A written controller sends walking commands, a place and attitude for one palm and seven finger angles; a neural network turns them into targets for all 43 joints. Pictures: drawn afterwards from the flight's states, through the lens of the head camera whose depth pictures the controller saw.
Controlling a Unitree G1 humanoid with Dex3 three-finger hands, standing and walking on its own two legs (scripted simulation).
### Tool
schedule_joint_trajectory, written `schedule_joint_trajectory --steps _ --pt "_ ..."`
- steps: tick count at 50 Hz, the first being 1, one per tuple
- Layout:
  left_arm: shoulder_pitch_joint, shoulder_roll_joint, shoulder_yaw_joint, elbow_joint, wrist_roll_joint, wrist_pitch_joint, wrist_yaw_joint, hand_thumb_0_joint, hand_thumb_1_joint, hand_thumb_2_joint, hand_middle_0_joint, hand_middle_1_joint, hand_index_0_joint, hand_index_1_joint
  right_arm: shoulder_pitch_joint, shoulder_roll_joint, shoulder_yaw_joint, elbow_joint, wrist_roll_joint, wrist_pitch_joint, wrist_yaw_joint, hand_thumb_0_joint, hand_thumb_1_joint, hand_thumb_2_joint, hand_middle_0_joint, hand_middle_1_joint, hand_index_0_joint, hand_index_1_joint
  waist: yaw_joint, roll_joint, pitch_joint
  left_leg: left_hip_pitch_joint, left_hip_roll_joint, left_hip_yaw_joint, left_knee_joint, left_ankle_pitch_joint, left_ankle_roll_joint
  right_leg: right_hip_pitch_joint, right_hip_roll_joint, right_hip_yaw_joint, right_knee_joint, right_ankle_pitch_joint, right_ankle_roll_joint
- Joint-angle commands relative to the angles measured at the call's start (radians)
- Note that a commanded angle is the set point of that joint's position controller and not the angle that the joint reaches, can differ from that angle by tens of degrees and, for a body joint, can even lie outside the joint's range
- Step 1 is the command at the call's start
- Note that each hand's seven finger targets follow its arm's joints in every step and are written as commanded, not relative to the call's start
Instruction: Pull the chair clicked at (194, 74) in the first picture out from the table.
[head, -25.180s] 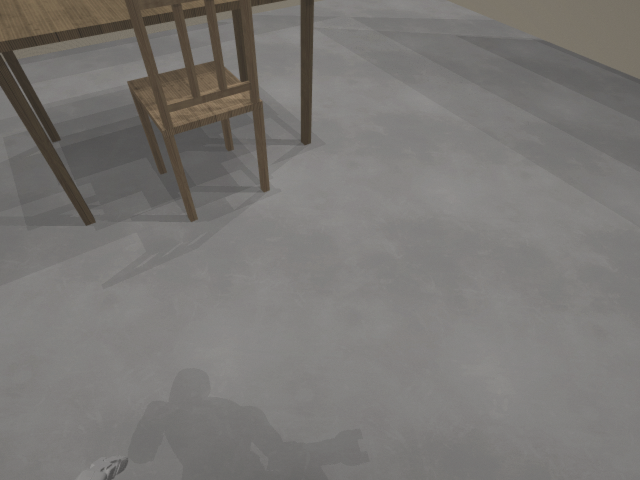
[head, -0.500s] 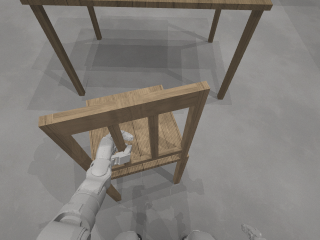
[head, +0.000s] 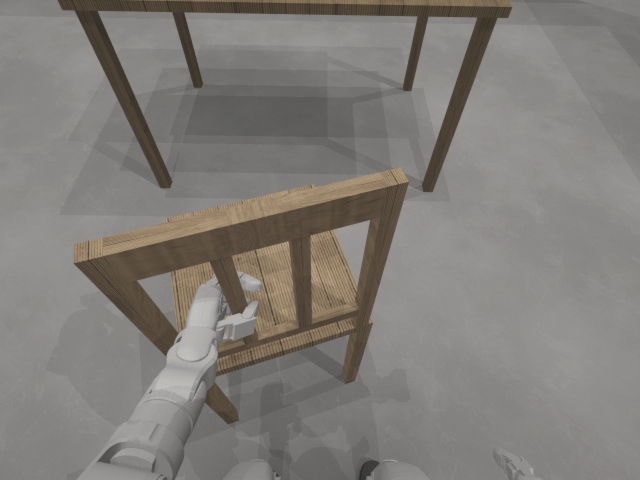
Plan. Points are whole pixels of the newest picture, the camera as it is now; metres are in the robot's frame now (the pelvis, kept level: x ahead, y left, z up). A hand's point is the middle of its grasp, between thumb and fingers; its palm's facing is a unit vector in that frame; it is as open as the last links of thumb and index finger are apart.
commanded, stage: stop walking, hand still on the chair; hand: left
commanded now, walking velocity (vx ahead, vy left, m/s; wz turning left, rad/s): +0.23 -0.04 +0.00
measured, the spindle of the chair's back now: (237, 303) +0.36 +0.14 -0.07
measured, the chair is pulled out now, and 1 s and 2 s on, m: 0.64 0.69 0.69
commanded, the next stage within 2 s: open the thumb and straighten the fingers in 1.16 s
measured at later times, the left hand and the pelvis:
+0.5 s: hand (240, 349) +0.28 +0.12 -0.06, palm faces -0.08 -0.98 -0.18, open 5.6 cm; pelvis +0.03 +0.01 +0.01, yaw -1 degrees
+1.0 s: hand (241, 347) +0.29 +0.12 -0.06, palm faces -0.01 -0.98 -0.17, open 5.6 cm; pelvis +0.05 -0.01 +0.01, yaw -1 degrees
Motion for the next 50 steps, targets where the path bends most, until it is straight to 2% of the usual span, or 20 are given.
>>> schedule_joint_trajectory --steps 1,3,4,6,8,10,11,14,16,22,25,27,30,31,32,35,37,44,47,50 --pt "-0.258 0.128 0.022 -0.206 0.031 -0.062 -0.006 0.0 0.9 0.9 -0.5 -1.45 -0.5 -1.45 -0.015 -0.135 -0.039 -0.099 0.005 -0.035 -0.005 0.0 -0.9 -0.9 0.2 0.3 0.2 0.3 0.003 -0.036 -0.381 0.084 0.01 -0.024 -0.116 -0.23 0.059 0.143 -0.091 0.104 -0.182 -0.334 -0.038" --pt "-0.244 0.129 0.024 -0.207 0.037 -0.068 0.002 0.0 0.9 0.9 -0.5 -1.45 -0.5 -1.45 -0.031 -0.112 -0.028 -0.095 -0.005 -0.039 -0.009 0.0 -0.9 -0.9 0.2 0.3 0.2 0.3 0.003 -0.038 -0.326 0.105 -0.012 -0.006 -0.097 -0.276 0.055 0.028 -0.11 0.122 -0.217 -0.485 -0.048" --pt "-0.227 0.133 0.029 -0.208 0.038 -0.07 0.006 0.0 0.9 0.9 -0.5 -1.45 -0.5 -1.45 -0.034 -0.107 -0.025 -0.089 -0.01 -0.041 -0.012 0.0 -0.9 -0.9 0.2 0.3 0.2 0.3 0.004 -0.042 -0.318 0.121 -0.016 0.001 -0.082 -0.271 0.057 0.002 -0.116 0.131 -0.22 -0.505 -0.053" --pt "-0.198 0.152 0.048 -0.234 0.034 -0.074 0.009 0.0 0.9 0.9 -0.5 -1.45 -0.5 -1.45 -0.035 -0.108 -0.023 -0.075 -0.015 -0.047 -0.019 0.0 -0.9 -0.9 0.2 0.3 0.2 0.3 0.002 -0.049 -0.288 0.113 -0.018 -0.009 -0.102 -0.232 0.064 0.017 -0.115 0.126 -0.214 -0.448 -0.056" --pt "-0.152 0.141 0.05 -0.25 0.036 -0.081 0.008 0.0 0.9 0.9 -0.5 -1.45 -0.5 -1.45 -0.04 -0.101 -0.018 -0.078 -0.024 -0.053 -0.018 0.0 -0.9 -0.9 0.2 0.3 0.2 0.3 0.009 -0.055 -0.289 0.09 -0.015 -0.034 -0.133 -0.198 0.073 0.078 -0.101 0.112 -0.182 -0.367 -0.043" --pt "-0.11 0.122 0.041 -0.261 0.038 -0.088 0.005 0.0 0.9 0.9 -0.5 -1.45 -0.5 -1.45 -0.054 -0.094 -0.015 -0.082 -0.026 -0.057 -0.019 0.0 -0.9 -0.9 0.2 0.3 0.2 0.3 0.015 -0.077 -0.272 0.073 -0.011 -0.045 -0.149 -0.184 0.077 0.095 -0.102 0.111 -0.187 -0.35 -0.038" --pt "-0.085 0.123 0.038 -0.253 0.04 -0.088 0.004 0.0 0.9 0.9 -0.5 -1.45 -0.5 -1.45 -0.057 -0.099 -0.018 -0.076 -0.022 -0.059 -0.021 0.0 -0.9 -0.9 0.2 0.3 0.2 0.3 0.015 -0.037 -0.237 0.074 -0.011 -0.048 -0.163 -0.185 0.078 0.064 -0.098 0.109 -0.194 -0.353 -0.037" --pt "-0.035 0.088 0.019 -0.237 0.044 -0.095 0.003 0.0 0.9 0.9 -0.5 -1.45 -0.5 -1.45 -0.064 -0.09 -0.012 -0.082 -0.022 -0.065 -0.021 0.0 -0.9 -0.9 0.2 0.3 0.2 0.3 0.024 -0.026 -0.22 0.067 0.017 -0.082 -0.204 -0.168 0.081 0.051 -0.08 0.09 -0.171 -0.307 -0.031" --pt "-0.022 0.09 0.01 -0.25 0.047 -0.1 0.001 0.0 0.9 0.9 -0.5 -1.45 -0.5 -1.45 -0.063 -0.09 -0.013 -0.078 -0.017 -0.071 -0.023 0.0 -0.9 -0.9 0.2 0.3 0.2 0.3 0.022 -0.009 -0.197 0.063 0.019 -0.077 -0.217 -0.14 0.078 0.048 -0.075 0.077 -0.169 -0.253 -0.027" --pt "0.059 0.079 -0.001 -0.298 0.058 -0.111 0.004 0.0 0.9 0.9 -0.5 -1.45 -0.5 -1.45 -0.06 -0.099 -0.019 -0.088 -0.019 -0.09 -0.02 0.0 -0.9 -0.9 0.2 0.3 0.2 0.3 0.035 0.007 -0.27 0.106 0.044 -0.08 -0.236 0.057 0.071 0.125 -0.058 0.051 -0.109 -0.032 -0.021" --pt "0.085 0.066 -0.015 -0.341 0.059 -0.112 0.002 0.0 0.9 0.9 -0.5 -1.45 -0.5 -1.45 -0.064 -0.097 -0.021 -0.099 -0.02 -0.094 -0.017 0.0 -0.9 -0.9 0.2 0.3 0.2 0.3 0.033 -0.028 -0.318 0.159 0.043 -0.059 -0.2 0.194 0.061 0.158 -0.071 0.055 -0.091 0.119 -0.029" --pt "0.12 0.072 -0.017 -0.354 0.057 -0.107 0.002 0.0 0.9 0.9 -0.5 -1.45 -0.5 -1.45 -0.063 -0.1 -0.021 -0.098 -0.022 -0.098 -0.017 0.0 -0.9 -0.9 0.2 0.3 0.2 0.3 0.031 0.005 -0.327 0.172 0.04 -0.052 -0.197 0.239 0.055 0.162 -0.074 0.048 -0.085 0.164 -0.027" --pt "0.143 0.072 -0.017 -0.39 0.058 -0.105 0.001 0.0 0.9 0.9 -0.5 -1.45 -0.5 -1.45 -0.074 -0.096 -0.021 -0.106 -0.024 -0.095 -0.016 0.0 -0.9 -0.9 0.2 0.3 0.2 0.3 0.031 -0.016 -0.348 0.199 0.04 -0.039 -0.178 0.277 0.048 0.173 -0.085 0.059 -0.086 0.235 -0.034" --pt "0.154 0.082 -0.019 -0.402 0.055 -0.103 0.0 0.0 0.9 0.9 -0.5 -1.45 -0.5 -1.45 -0.069 -0.1 -0.022 -0.101 -0.021 -0.097 -0.017 0.0 -0.9 -0.9 0.2 0.3 0.2 0.3 0.026 -0.002 -0.345 0.201 0.035 -0.037 -0.178 0.284 0.048 0.175 -0.086 0.055 -0.091 0.245 -0.033" --pt "0.17 0.082 -0.01 -0.396 0.055 -0.098 0.002 0.0 0.9 0.9 -0.5 -1.45 -0.5 -1.45 -0.071 -0.097 -0.022 -0.105 -0.023 -0.094 -0.018 0.0 -0.9 -0.9 0.2 0.3 0.2 0.3 0.028 -0.023 -0.344 0.203 0.036 -0.034 -0.176 0.293 0.046 0.176 -0.086 0.056 -0.086 0.264 -0.033" --pt "0.182 0.072 -0.016 -0.416 0.052 -0.09 0.001 0.0 0.9 0.9 -0.5 -1.45 -0.5 -1.45 -0.085 -0.094 -0.019 -0.116 -0.023 -0.086 -0.018 0.0 -0.9 -0.9 0.2 0.3 0.2 0.3 0.028 -0.045 -0.337 0.199 0.034 -0.03 -0.173 0.263 0.042 0.173 -0.092 0.064 -0.098 0.255 -0.036" --pt "0.198 0.087 -0.002 -0.421 0.051 -0.084 0.003 0.0 0.9 0.9 -0.5 -1.45 -0.5 -1.45 -0.082 -0.094 -0.02 -0.115 -0.023 -0.083 -0.019 0.0 -0.9 -0.9 0.2 0.3 0.2 0.3 0.028 -0.017 -0.331 0.196 0.029 -0.025 -0.178 0.251 0.042 0.174 -0.092 0.061 -0.107 0.243 -0.035" --pt "0.21 0.088 0.002 -0.451 0.046 -0.068 0.004 0.0 0.9 0.9 -0.5 -1.45 -0.5 -1.45 -0.099 -0.089 -0.017 -0.134 -0.021 -0.068 -0.02 0.0 -0.9 -0.9 0.2 0.3 0.2 0.3 0.027 -0.032 -0.332 0.197 0.029 -0.024 -0.173 0.247 0.04 0.183 -0.096 0.063 -0.118 0.255 -0.037" --pt "0.222 0.1 0.013 -0.444 0.043 -0.061 0.006 0.0 0.9 0.9 -0.5 -1.45 -0.5 -1.45 -0.098 -0.091 -0.017 -0.133 -0.02 -0.063 -0.022 0.0 -0.9 -0.9 0.2 0.3 0.2 0.3 0.028 -0.006 -0.312 0.188 0.025 -0.021 -0.183 0.202 0.042 0.17 -0.096 0.065 -0.14 0.196 -0.035" --pt "0.215 0.094 0.009 -0.439 0.042 -0.058 0.006 0.0 0.9 0.9 -0.5 -1.45 -0.5 -1.45 -0.107 -0.089 -0.015 -0.137 -0.02 -0.058 -0.022 0.0 -0.9 -0.9 0.2 0.3 0.2 0.3 0.029 -0.027 -0.3 0.178 0.022 -0.021 -0.18 0.166 0.041 0.159 -0.099 0.072 -0.156 0.154 -0.035"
